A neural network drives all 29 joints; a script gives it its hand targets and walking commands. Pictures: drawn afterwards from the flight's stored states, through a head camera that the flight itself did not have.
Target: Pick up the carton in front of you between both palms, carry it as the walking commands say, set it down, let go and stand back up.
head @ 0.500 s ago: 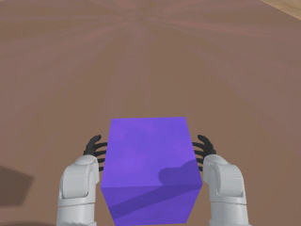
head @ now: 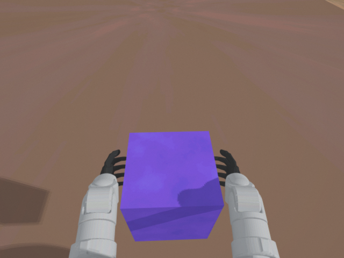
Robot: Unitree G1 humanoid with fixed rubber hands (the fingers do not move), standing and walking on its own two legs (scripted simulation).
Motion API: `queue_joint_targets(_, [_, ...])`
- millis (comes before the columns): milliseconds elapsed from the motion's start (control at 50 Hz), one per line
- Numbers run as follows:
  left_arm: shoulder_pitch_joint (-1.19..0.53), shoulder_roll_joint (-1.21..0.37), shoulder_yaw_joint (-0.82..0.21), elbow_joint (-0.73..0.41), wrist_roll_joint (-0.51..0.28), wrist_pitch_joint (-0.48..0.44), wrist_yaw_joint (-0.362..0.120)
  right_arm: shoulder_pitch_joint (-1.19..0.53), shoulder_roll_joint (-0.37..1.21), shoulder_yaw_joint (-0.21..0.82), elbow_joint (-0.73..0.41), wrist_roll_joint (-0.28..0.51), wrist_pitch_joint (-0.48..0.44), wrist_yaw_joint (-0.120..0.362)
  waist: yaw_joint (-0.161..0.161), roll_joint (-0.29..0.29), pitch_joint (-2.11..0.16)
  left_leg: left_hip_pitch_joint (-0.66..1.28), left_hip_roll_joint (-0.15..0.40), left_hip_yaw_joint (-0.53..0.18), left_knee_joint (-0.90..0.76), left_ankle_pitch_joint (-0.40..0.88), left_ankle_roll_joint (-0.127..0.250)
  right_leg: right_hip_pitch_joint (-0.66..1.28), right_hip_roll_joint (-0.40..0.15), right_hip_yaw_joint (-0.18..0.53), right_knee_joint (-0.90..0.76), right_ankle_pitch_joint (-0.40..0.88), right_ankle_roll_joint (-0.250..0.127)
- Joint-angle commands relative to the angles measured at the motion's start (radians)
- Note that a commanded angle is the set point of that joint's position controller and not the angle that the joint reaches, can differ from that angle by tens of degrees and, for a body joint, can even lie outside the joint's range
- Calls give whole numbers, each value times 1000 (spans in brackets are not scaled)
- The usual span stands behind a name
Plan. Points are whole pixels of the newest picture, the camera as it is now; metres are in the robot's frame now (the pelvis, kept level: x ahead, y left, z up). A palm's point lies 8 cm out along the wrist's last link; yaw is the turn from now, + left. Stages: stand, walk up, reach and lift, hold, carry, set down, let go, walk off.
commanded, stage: carry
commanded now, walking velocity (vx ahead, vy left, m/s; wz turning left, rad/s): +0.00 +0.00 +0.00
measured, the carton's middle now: (170, 188) +0.32 +0.00 -0.05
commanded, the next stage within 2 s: hold in 0.44 s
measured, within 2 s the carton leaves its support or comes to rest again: neither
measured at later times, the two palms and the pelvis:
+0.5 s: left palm (103, 181) +0.29 +0.16 +0.04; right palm (230, 180) +0.29 -0.14 +0.04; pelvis +0.00 +0.01 +0.00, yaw +1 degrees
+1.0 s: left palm (100, 188) +0.31 +0.18 -0.02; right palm (209, 173) +0.35 -0.11 -0.03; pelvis -0.03 -0.03 -0.02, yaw +10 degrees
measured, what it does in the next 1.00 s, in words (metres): stands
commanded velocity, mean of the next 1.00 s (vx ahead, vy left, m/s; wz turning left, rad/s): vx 0.00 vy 0.00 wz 0.00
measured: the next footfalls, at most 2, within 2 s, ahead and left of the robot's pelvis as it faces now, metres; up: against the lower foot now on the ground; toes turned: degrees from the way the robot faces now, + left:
none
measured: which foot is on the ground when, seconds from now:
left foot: down 0.00-1.00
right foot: down 0.00-1.00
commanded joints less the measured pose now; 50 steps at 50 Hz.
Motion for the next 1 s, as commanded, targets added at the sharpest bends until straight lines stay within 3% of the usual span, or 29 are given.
queue_joint_targets(0, [-479,-920,-516,-39,-247,-82,-237,-483,914,515,-34,245,-80,232,1,-2,-255,14,118,-113,-101,139,4,163,-85,101,-42,125,-5])
queue_joint_targets(100, [-441,-929,-585,-100,-287,-45,-232,-443,921,582,-96,286,-43,228,0,-1,-274,28,119,-108,-77,189,3,168,-88,97,-26,168,-5])
queue_joint_targets(420, [-434,-904,-591,-127,-295,-14,-226,-434,896,585,-121,294,-11,223,0,2,-248,17,124,-111,-88,195,8,157,-87,95,-28,145,4])
queue_joint_targets(440, [-352,-938,-557,-103,-289,-17,-238,-334,925,564,-154,282,-5,232,-4,93,-132,41,-78,-294,-170,450,7,413,204,212,-49,264,-27])
queue_joint_targets(460, [-353,-912,-544,-119,-253,-36,-230,-366,890,561,-199,275,-18,236,5,84,-179,102,-71,-306,-164,476,6,409,182,236,-64,278,-27])
queue_joint_targets(500, [-355,-907,-529,-115,-243,-46,-223,-383,891,570,-174,274,-23,241,16,46,-180,186,-82,-297,-156,543,-6,382,187,243,-82,307,-15])
queue_joint_targets(520, [-340,-894,-513,-86,-228,-47,-218,-405,883,574,-177,281,-26,248,25,66,-168,251,-93,-294,-177,468,-7,330,192,238,-90,267,-3])
queue_joint_targets(560, [-390,-906,-528,-91,-243,-53,-220,-424,891,581,-154,280,-32,247,14,37,-160,212,-93,-284,-183,431,-14,367,201,234,-103,223,-2])
queue_joint_targets(640, [-575,-900,-506,7,-242,-72,-264,-511,910,459,-24,217,-46,239,-41,23,-63,142,-94,-270,-199,132,-15,312,194,226,-114,32,-11])
queue_joint_targets(680, [-680,-895,-452,107,-217,-99,-289,-599,938,387,78,183,-65,246,-52,20,-27,93,-93,-265,-194,-21,-8,280,187,222,-107,-80,-10])
queue_joint_targets(740, [-807,-888,-307,272,-145,-155,-309,-732,947,267,225,113,-99,248,-48,-3,3,7,-103,-255,-138,-113,11,242,171,227,-87,-177,-10])
queue_joint_targets(820, [-830,-772,-60,424,8,-213,-275,-815,846,92,329,9,-147,214,-10,-16,50,-106,-120,-244,-71,-115,26,204,165,236,-45,-224,-6])
queue_joint_targets(880, [-807,-654,66,461,99,-254,-238,-794,730,-24,368,-63,-203,182,-2,-14,51,-182,-133,-237,-19,-71,21,120,174,228,14,-162,-1])
queue_joint_targets(980, [-813,-575,78,452,112,-386,-221,-782,641,-56,366,-96,-356,146,-5,-8,-96,-337,-162,-222,112,40,-2,-20,194,219,146,-9,11])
